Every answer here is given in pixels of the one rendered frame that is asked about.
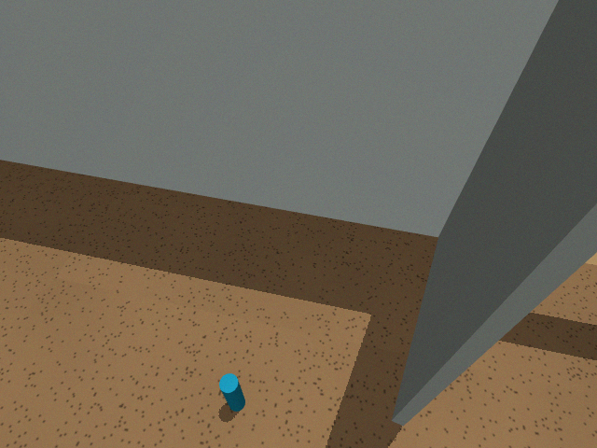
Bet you can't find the can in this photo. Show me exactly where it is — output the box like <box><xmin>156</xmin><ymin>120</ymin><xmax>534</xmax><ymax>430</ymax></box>
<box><xmin>219</xmin><ymin>373</ymin><xmax>245</xmax><ymax>412</ymax></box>

